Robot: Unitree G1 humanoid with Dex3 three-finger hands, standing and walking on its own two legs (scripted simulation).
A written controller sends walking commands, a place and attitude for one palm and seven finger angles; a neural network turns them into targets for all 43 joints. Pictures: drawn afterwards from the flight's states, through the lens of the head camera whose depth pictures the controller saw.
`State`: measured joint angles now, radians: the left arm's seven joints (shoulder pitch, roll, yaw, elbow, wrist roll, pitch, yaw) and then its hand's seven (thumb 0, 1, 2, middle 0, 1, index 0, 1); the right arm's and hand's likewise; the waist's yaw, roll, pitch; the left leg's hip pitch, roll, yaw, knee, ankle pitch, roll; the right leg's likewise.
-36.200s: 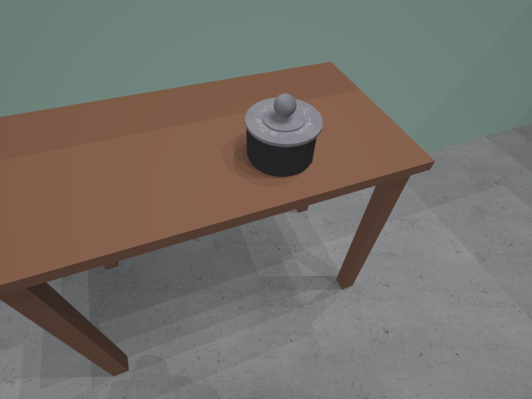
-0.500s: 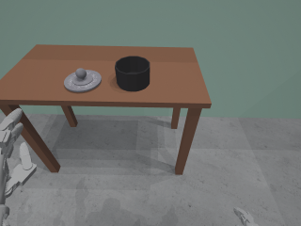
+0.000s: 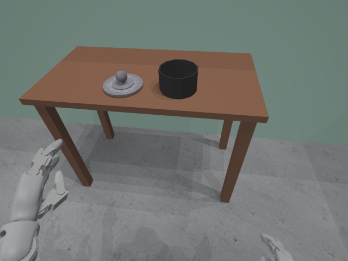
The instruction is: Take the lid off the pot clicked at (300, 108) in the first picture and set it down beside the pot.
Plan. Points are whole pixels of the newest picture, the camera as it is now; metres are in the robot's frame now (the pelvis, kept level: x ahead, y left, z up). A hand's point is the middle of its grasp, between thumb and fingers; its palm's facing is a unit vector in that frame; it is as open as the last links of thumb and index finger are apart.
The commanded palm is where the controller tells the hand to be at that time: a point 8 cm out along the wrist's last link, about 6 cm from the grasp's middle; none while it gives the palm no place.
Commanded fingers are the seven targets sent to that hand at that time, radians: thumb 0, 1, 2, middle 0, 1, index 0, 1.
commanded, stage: stop stepping back and stand still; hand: left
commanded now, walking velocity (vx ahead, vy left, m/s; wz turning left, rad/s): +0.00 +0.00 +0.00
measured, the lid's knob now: (121, 76) +0.81 +0.25 +0.02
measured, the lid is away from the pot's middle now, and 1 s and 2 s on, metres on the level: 0.24 0.24 0.24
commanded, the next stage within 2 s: let the arm hang, fingers relaxed in 0.22 s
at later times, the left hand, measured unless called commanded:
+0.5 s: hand out of the picture +0.00 +0.21 -0.16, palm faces -0.02 -0.98 -0.20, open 7.3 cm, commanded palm none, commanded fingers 0.00 0.90 0.90 -0.20 -0.30 -0.20 -0.30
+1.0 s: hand out of the picture +0.16 +0.19 -0.15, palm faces -0.04 -0.98 -0.21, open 7.3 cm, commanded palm none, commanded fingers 0.00 0.90 0.90 -0.20 -0.30 -0.20 -0.30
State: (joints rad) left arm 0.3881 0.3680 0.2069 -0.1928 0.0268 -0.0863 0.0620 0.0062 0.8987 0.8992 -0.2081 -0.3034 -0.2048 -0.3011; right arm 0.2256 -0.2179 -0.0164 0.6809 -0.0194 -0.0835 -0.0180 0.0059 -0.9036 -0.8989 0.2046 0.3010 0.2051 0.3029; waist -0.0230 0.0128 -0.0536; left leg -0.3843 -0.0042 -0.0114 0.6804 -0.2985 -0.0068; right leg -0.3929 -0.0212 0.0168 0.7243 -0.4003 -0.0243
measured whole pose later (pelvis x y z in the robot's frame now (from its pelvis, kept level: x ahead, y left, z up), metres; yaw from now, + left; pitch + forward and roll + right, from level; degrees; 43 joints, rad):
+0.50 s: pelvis +0.03 +0.02 +0.02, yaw +0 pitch +1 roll -1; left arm 0.30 0.20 0.02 1.06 0.01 0.04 0.02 0.01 0.93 0.90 -0.21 -0.30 -0.20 -0.30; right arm 0.33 -0.16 -0.03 1.02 -0.01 0.04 -0.03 0.00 -0.91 -0.90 0.20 0.30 0.20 0.30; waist -0.02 -0.02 0.14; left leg -0.27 0.04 0.05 0.53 -0.28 0.00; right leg -0.24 0.01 0.03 0.50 -0.27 0.00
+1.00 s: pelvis +0.07 +0.02 +0.02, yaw -2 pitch +0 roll +0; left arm 0.13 0.18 0.04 1.02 0.02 0.00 0.03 0.00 0.91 0.90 -0.20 -0.30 -0.20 -0.30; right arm 0.20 -0.16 -0.04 1.03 -0.01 0.02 -0.03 0.00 -0.91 -0.90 0.20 0.30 0.20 0.30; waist -0.03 0.00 0.09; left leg -0.15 0.05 0.09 0.49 -0.34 -0.01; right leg -0.15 0.02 0.07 0.49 -0.34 0.00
